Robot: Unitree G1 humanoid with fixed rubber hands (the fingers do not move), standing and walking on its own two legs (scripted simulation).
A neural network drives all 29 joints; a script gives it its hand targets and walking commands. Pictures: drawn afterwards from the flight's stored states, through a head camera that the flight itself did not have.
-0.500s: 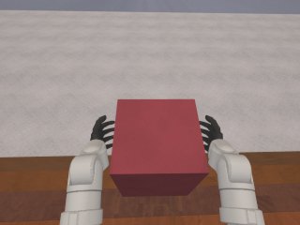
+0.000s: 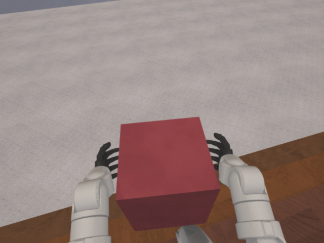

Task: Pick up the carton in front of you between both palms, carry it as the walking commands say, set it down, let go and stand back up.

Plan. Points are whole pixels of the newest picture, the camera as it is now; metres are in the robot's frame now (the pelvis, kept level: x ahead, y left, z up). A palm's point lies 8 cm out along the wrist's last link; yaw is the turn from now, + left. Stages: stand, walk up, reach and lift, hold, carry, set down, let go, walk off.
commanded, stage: carry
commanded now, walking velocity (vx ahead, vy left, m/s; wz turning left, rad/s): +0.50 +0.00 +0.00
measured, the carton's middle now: (165, 176) +0.32 -0.04 -0.02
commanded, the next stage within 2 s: none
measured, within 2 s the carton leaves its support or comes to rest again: neither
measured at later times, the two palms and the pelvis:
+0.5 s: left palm (113, 119) +0.73 +0.14 -0.17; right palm (175, 114) +0.72 -0.16 -0.18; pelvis +0.41 -0.02 -0.25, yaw +0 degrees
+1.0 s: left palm (117, 106) +1.12 +0.16 -0.42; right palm (159, 96) +1.17 -0.14 -0.42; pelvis +0.84 -0.04 -0.50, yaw +0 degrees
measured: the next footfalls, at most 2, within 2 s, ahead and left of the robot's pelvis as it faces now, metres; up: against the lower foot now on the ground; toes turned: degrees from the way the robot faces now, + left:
right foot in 0.18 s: +0.29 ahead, -0.09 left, -0.17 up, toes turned +3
left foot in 0.52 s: +0.57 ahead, +0.04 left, -0.34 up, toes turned +1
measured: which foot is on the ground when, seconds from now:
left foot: down 0.00-0.16, up 0.18-0.50, down 0.52-0.88, up 0.90-1.00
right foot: up 0.00-0.16, down 0.18-0.52, up 0.54-0.88, down 0.90-1.00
